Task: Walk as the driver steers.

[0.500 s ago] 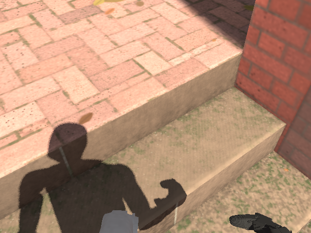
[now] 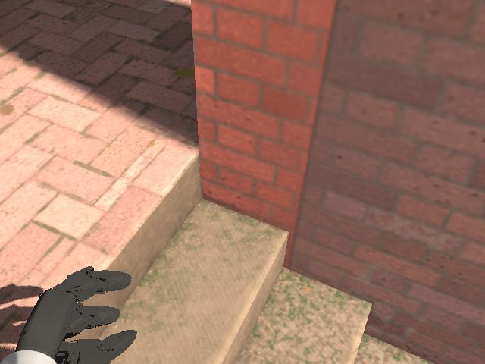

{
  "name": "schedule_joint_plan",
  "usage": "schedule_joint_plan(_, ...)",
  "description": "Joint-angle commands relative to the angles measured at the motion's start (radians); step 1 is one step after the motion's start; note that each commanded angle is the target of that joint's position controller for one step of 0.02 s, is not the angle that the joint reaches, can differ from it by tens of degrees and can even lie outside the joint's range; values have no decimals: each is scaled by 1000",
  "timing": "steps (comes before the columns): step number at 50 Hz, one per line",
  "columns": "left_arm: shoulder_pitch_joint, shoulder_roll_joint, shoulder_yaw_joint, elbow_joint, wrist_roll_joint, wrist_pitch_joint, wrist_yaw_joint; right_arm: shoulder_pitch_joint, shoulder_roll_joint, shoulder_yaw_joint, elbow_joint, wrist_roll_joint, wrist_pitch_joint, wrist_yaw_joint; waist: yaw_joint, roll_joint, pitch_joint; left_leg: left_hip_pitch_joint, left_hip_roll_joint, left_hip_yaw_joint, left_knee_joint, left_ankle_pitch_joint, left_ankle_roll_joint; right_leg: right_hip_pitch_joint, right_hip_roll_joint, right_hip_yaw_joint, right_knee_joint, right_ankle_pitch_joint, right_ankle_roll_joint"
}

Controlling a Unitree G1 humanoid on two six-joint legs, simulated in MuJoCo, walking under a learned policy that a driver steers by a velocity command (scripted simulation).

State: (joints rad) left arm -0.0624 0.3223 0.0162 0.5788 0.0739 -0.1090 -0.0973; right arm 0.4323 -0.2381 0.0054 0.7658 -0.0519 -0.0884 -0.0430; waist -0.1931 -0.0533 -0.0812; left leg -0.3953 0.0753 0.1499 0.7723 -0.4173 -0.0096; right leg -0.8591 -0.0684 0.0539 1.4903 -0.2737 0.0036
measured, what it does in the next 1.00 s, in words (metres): steps on the spot, turning left: right foot, then right foot 0.18 m lower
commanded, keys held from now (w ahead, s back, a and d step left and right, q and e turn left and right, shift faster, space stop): q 1.00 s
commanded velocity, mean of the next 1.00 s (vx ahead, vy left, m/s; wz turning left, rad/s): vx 0.01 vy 0.00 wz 0.39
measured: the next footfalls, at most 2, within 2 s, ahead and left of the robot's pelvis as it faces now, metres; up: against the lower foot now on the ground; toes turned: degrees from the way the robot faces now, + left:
right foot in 0.08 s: +0.08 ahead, -0.16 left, +0.00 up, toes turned -6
right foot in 0.30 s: -0.01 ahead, -0.21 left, -0.18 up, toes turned -8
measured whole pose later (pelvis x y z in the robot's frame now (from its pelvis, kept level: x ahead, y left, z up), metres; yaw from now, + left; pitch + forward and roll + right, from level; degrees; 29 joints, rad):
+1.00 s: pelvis +0.09 -0.02 -0.01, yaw +23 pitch +4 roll -4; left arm -0.04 0.29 0.05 0.54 0.07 -0.04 0.05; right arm 0.38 -0.21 0.04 0.64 0.02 -0.11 0.05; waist -0.12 0.04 -0.05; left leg -0.47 -0.21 -0.32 0.91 -0.45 0.08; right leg -0.75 0.03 0.09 1.40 -0.35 0.12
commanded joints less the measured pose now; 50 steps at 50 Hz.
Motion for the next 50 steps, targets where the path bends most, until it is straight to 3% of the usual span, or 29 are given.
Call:
schedule_joint_plan(1,56,47,13,-16,37,9,-6,-96,-111,6,-64,-16,-12,23,120,108,27,-50,128,-240,-122,97,128,130,-54,7,-256,197,-7)
schedule_joint_plan(3,96,49,13,1,49,25,-9,-186,-155,-1,-91,-22,-22,40,164,116,39,-226,82,-192,-65,-41,102,398,-44,-64,-506,315,6)
schedule_joint_plan(4,154,-101,-18,61,-76,98,28,-111,-86,-45,-35,99,27,-1,187,105,67,-108,81,-172,-71,139,95,461,81,-223,-747,313,33)
schedule_joint_plan(5,221,-115,-28,97,-93,111,53,-42,-64,-37,-38,88,66,-16,165,12,39,-81,13,-90,92,85,55,596,108,-272,-906,403,67)
schedule_joint_plan(6,-25,193,33,-23,-38,73,-5,133,-141,-9,-53,-72,30,45,-3,-208,-100,-133,-93,-52,202,140,34,764,-57,-101,-792,1036,-47)
schedule_joint_plan(7,-101,259,89,-71,7,69,-12,269,-97,-21,-17,-83,3,60,-33,-86,-157,-278,-141,-27,205,20,-6,883,-111,-51,-719,1070,-112)
schedule_joint_plan(8,-69,258,93,-84,34,74,-3,251,-36,-6,-2,-71,-15,52,4,-9,-170,-321,-155,-14,248,-22,-30,910,-136,7,-700,1099,-140)
schedule_joint_plan(9,85,66,48,-43,54,62,-7,-29,-87,-9,-51,33,-56,62,185,114,-33,-370,-94,-114,164,105,20,852,-33,-91,-790,744,-70)
schedule_joint_plan(10,114,-14,25,-17,36,60,3,-192,-144,-25,-93,72,-61,41,255,120,84,-247,-66,-188,101,225,89,721,82,-211,-979,283,14)
schedule_joint_plan(12,124,8,23,-22,-21,70,45,-101,-249,-72,-108,73,-11,4,148,56,28,143,-73,-278,310,409,148,573,64,-162,-1398,544,44)
schedule_joint_plan(14,221,55,47,57,-41,44,36,65,-117,-6,-94,57,42,27,70,64,19,-15,-26,-329,437,453,121,793,-50,-146,-1500,953,4)
schedule_joint_plan(15,314,122,81,61,-6,11,54,107,-73,19,-129,43,62,62,84,-9,-73,-212,-62,-259,626,303,49,1045,-154,-105,-1330,1375,-98)
schedule_joint_plan(16,400,177,106,63,29,0,39,124,30,57,-189,32,71,96,107,-247,-182,-560,-149,-143,955,-220,-24,1372,-314,-66,-974,1900,-289)
schedule_joint_plan(17,439,192,122,61,56,18,20,100,5,47,-220,39,66,109,144,-327,-195,-763,-169,-80,1249,-553,-85,1428,-443,-47,-875,2070,-402)
schedule_joint_plan(19,496,219,136,81,80,45,22,-68,-37,7,-268,51,0,95,193,-199,-68,-832,-171,-79,1617,-555,-55,1131,-443,-121,-914,1597,-352)
schedule_joint_plan(21,348,243,130,36,54,65,28,-116,-42,-11,-290,10,-26,89,79,-192,25,-797,-111,-180,1549,-526,-5,904,-499,-82,-1029,1217,-348)
schedule_joint_plan(23,20,338,153,-37,13,60,28,-53,-47,-12,-313,-17,17,115,-128,-77,63,-450,-62,-202,1009,-443,10,640,-476,-126,-1193,1084,-277)
schedule_joint_plan(25,-65,432,200,-60,6,61,51,-36,-63,-26,-284,33,60,134,-148,-116,-16,-166,-206,-17,693,-254,-4,582,-394,-212,-1130,1260,-234)
schedule_joint_plan(27,2,371,199,-23,38,84,39,26,-87,-26,-270,63,82,129,-106,-134,-33,-149,-307,-61,419,-135,97,657,-348,-220,-875,1328,-205)
schedule_joint_plan(28,38,119,152,-93,49,124,27,140,-234,-69,-223,30,71,77,14,269,-102,44,-173,-554,164,782,354,325,-110,-272,-371,462,-48)
schedule_joint_plan(29,137,87,140,-125,-17,139,-7,140,-365,-75,-287,-14,70,89,58,401,-326,103,98,-1296,-264,792,425,244,106,83,-70,-178,28)
schedule_joint_plan(30,67,73,127,-114,-105,130,-14,119,-304,-54,-285,0,54,120,21,341,-113,-46,155,-1371,-309,474,365,85,167,273,119,-131,22)
schedule_joint_plan(31,-6,115,116,-85,-120,102,9,103,-227,-38,-267,11,45,150,-15,345,32,-143,72,-1131,-220,232,362,-15,161,272,254,-110,2)
schedule_joint_plan(33,43,73,81,-53,-12,37,89,4,-113,-4,-172,73,18,153,113,189,68,-193,-38,-860,-34,214,353,-53,112,185,283,-76,-13)
schedule_joint_plan(34,3,73,71,-77,1,43,114,-48,-98,-1,-143,70,9,151,161,124,34,-290,-71,-785,-22,108,314,37,117,153,277,-121,-17)
schedule_joint_plan(38,62,66,71,-61,-10,86,111,-188,-116,-2,-170,59,-40,91,225,138,-33,-313,-117,-650,-49,231,214,208,118,33,206,106,37)
schedule_joint_plan(41,-35,90,67,-108,-19,80,113,-53,-105,4,-145,42,-51,73,126,135,-27,-75,-68,-696,-22,421,242,56,124,52,240,21,63)
schedule_joint_plan(49,-132,-13,33,-134,-5,50,155,63,-89,3,-169,67,-31,95,25,182,2,318,-14,-958,-95,316,328,-233,68,112,-112,-66,131)
schedule_joint_plan(50,-121,-33,27,-138,0,44,146,-14,-95,2,-199,109,-35,116,76,150,21,267,-50,-895,-171,356,285,-148,44,-2,-278,-160,131)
